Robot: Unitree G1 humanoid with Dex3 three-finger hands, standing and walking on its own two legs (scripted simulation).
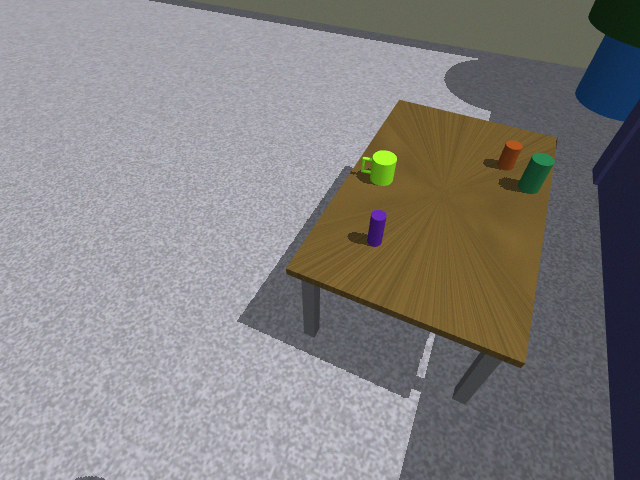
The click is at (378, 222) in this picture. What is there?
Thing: slim round
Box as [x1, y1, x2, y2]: [367, 210, 386, 246]
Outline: 381,210 375,210 371,213 367,242 372,246 377,246 381,242 386,216 385,213
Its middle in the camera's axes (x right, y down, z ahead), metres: +0.16 -0.05 +1.10
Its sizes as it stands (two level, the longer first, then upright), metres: 0.042 0.042 0.108
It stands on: a support 0.40 m high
